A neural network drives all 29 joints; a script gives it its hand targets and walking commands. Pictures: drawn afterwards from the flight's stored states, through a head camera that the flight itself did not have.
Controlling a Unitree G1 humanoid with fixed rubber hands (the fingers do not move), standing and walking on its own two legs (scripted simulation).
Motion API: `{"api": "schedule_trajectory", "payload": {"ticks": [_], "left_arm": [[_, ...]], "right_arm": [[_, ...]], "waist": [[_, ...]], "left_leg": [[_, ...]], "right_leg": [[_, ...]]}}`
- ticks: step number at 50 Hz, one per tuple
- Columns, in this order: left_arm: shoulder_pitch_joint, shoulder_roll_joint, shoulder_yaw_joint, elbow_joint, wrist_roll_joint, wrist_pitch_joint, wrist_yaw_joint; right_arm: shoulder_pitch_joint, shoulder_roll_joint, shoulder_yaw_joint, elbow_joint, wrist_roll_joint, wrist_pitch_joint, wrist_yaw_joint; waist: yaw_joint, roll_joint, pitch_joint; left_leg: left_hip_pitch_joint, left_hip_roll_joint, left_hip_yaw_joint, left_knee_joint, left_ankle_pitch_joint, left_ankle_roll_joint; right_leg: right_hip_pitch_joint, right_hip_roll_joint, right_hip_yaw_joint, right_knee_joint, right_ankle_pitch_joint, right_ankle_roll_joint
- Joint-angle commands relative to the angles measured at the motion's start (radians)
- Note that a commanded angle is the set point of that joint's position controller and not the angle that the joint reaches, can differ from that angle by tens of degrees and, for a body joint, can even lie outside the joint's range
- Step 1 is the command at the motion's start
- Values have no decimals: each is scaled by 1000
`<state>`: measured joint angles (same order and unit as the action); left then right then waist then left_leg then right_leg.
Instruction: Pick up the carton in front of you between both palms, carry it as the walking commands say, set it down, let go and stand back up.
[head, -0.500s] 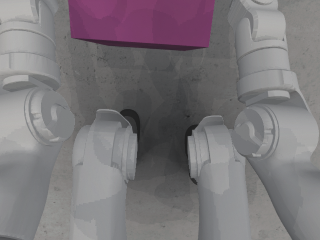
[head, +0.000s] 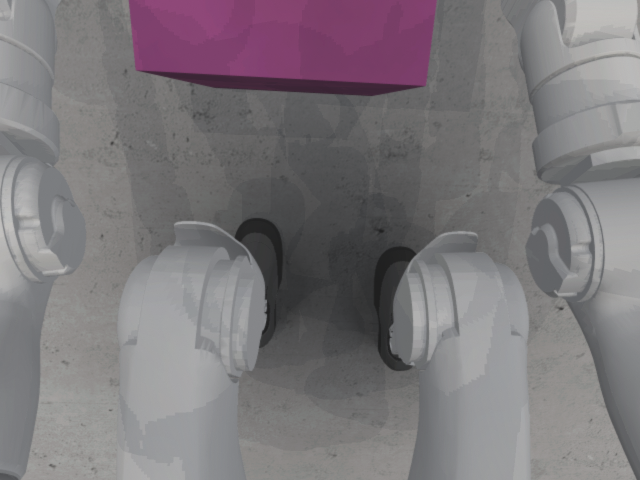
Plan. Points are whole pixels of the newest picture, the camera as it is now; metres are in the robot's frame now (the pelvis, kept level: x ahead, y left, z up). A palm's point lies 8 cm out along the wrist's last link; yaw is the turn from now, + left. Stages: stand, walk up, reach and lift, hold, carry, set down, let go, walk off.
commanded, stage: set down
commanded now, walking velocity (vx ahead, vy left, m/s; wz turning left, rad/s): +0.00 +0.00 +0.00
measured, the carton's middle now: out of the picture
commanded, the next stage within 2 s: let go in 1.00 s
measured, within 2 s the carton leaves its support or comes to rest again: neither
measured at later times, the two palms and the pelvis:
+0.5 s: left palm out of the picture +0.56 +0.28 +0.00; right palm out of the picture +0.59 -0.10 +0.00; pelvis +0.01 +0.00 +0.11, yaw +0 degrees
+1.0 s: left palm out of the picture +0.55 +0.29 +0.15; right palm out of the picture +0.58 -0.11 +0.15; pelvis +0.03 +0.01 +0.25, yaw +1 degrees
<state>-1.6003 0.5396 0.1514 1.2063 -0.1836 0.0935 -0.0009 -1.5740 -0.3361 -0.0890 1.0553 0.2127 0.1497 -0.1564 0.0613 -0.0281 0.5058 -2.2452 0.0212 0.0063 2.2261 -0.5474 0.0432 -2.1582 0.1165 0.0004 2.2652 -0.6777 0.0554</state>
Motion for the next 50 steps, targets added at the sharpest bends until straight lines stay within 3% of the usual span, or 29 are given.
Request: {"api": "schedule_trajectory", "payload": {"ticks": [1, 5, 7, 8, 9, 10, 11, 12, 13, 14, 19, 20, 21, 22, 29, 31, 34, 35, 36, 38, 39, 41, 43, 44, 46, 47, 48, 49, 50], "left_arm": [[-283, 122, 19, -124, -2, -4, -13], [-271, 145, 28, -219, 29, 25, 9], [-258, 156, 33, -197, 34, 49, 21], [-282, 137, 31, -258, 50, 56, 23], [-248, 86, 0, -214, 45, 68, 21], [-239, 89, 30, -229, 62, 70, 21], [-215, 49, 23, -248, 70, 71, 20], [-221, 84, 67, -236, 100, 71, 22], [-227, 72, 53, -241, 109, 76, 19], [-203, 23, 67, -227, 88, 81, 10], [-145, 19, 94, -225, 131, 98, -2], [-170, 29, 99, -244, 127, 93, -3], [-127, 2, 109, -244, 144, 89, -7], [-142, 15, 85, -232, 127, 97, -16], [-80, 67, 164, -343, 199, 118, -31], [-60, 55, 143, -394, 152, 125, -36], [-43, 60, 171, -414, 147, 127, -52], [-77, 63, 157, -421, 152, 135, -53], [-40, 83, 159, -413, 151, 135, -57], [4, 60, 158, -381, 145, 130, -65], [-1, 31, 144, -389, 181, 125, -71], [37, 25, 152, -384, 163, 117, -82], [51, -4, 139, -409, 195, 112, -85], [52, -16, 163, -360, 167, 109, -87], [143, -9, 211, -299, 216, 94, -86], [75, -43, 176, -348, 207, 84, -87], [39, 8, 212, -428, 233, 79, -81], [56, -23, 196, -396, 210, 80, -75], [87, -27, 225, -341, 239, 83, -84]], "right_arm": [[-264, -89, -31, -172, -28, -11, -6], [-263, -76, -75, -218, -44, 17, -26], [-245, -82, -81, -223, -65, 37, -38], [-268, -105, -104, -308, -66, 36, -39], [-204, -106, -136, -204, -100, 49, -39], [-205, -66, -114, -193, -83, 55, -34], [-138, -66, -162, -182, -121, 54, -26], [-173, -45, -118, -200, -86, 48, -22], [-180, -54, -132, -231, -89, 45, -21], [-154, -35, -133, -160, -116, 52, -14], [-134, -47, -170, -157, -133, 63, 0], [-106, -32, -175, -152, -146, 58, 8], [-108, -4, -168, -227, -148, 56, 12], [-126, -18, -183, -194, -146, 66, 11], [-74, -17, -222, -302, -170, 89, 20], [-49, -57, -202, -343, -175, 88, 19], [-55, 16, -143, -407, -128, 107, 21], [-36, -37, -178, -379, -172, 111, 18], [-20, 11, -152, -414, -143, 115, 15], [-6, 8, -164, -412, -152, 113, 24], [41, 7, -195, -370, -164, 112, 22], [89, 45, -188, -345, -186, 96, 24], [109, -4, -249, -355, -215, 78, 28], [103, 39, -193, -346, -217, 74, 33], [143, 59, -203, -366, -202, 61, 44], [123, 44, -246, -336, -214, 52, 47], [83, 28, -238, -367, -218, 57, 46], [123, 13, -250, -334, -246, 54, 47], [102, 33, -244, -336, -246, 60, 47]], "waist": [[16, 12, -1357], [32, 54, -1556], [16, 13, -1585], [7, 48, -1637], [-19, 106, -1538], [15, 72, -1510], [-32, 120, -1510], [33, 103, -1488], [-14, 122, -1501], [26, 70, -1450], [33, 89, -1402], [-14, 59, -1448], [24, 47, -1498], [-30, 73, -1465], [25, 99, -1632], [-8, 68, -1712], [63, 29, -1683], [-4, 22, -1712], [31, 17, -1708], [21, 4, -1731], [21, 114, -1657], [4, 38, -1614], [-8, 145, -1635], [-7, 51, -1573], [11, 60, -1576], [6, 127, -1551], [19, 102, -1601], [-24, 58, -1581], [42, 64, -1523]], "left_leg": [[882, -22, -49, -137, 460, -20], [923, -37, -6, -183, 457, -36], [960, -33, -15, -243, 431, -26], [1049, -40, -19, -263, 457, -28], [1006, -50, -10, -283, 428, -37], [1001, -51, -15, -314, 401, -33], [1037, -55, -20, -343, 399, -44], [987, -52, 0, -341, 425, -45], [953, -45, -3, -360, 427, -45], [938, -57, -10, -398, 429, -38], [879, -57, -15, -493, 397, -49], [912, -60, -11, -506, 399, -50], [997, -61, -24, -521, 431, -40], [934, -50, -14, -526, 402, -52], [1163, -62, -25, -654, 564, -50], [1131, -70, -2, -681, 561, -69], [1132, -72, 27, -753, 574, -54], [1145, -74, 5, -771, 558, -50], [1171, -70, 18, -783, 566, -48], [1215, -68, 7, -825, 634, -48], [1275, -65, 14, -828, 625, -57], [1311, -67, 1, -894, 630, -54], [1468, -58, -30, -916, 752, -66], [1441, -62, -35, -940, 724, -55], [1425, -52, -31, -980, 752, -55], [1408, -53, -28, -1001, 727, -64], [1466, -59, -32, -1028, 713, -66], [1445, -53, -29, -1056, 683, -71], [1402, -56, -17, -1067, 634, -66]], "right_leg": [[340, -37, -55, -229, 316, -7], [495, -24, -49, -261, 338, -22], [529, -19, -73, -305, 315, -18], [476, -10, -97, -326, 310, -21], [435, -8, -82, -358, 284, -31], [407, -4, -85, -362, 248, -25], [345, -2, -100, -393, 231, -32], [360, 5, -78, -403, 254, -31], [391, 7, -78, -422, 300, -33], [353, 0, -81, -450, 264, -26], [356, -5, -67, -530, 252, -27], [386, 6, -80, -547, 265, -23], [377, 9, -92, -571, 276, -9], [402, 4, -75, -596, 283, -17], [459, 13, -78, -708, 357, -11], [594, 13, -70, -743, 408, -14], [727, 14, -54, -804, 445, -11], [761, 12, -59, -822, 443, -9], [780, 7, -51, -849, 468, 2], [767, 9, -56, -879, 488, 8], [687, 8, -43, -914, 456, -2], [696, 7, -74, -958, 453, 15], [598, -2, -51, -1024, 463, 1], [632, 1, -54, -1047, 442, 7], [686, -2, -28, -1088, 511, 4], [706, -10, -23, -1094, 497, -10], [763, -11, -34, -1113, 495, 8], [760, -7, -49, -1123, 482, -2], [772, -16, -29, -1160, 450, 9]]}}
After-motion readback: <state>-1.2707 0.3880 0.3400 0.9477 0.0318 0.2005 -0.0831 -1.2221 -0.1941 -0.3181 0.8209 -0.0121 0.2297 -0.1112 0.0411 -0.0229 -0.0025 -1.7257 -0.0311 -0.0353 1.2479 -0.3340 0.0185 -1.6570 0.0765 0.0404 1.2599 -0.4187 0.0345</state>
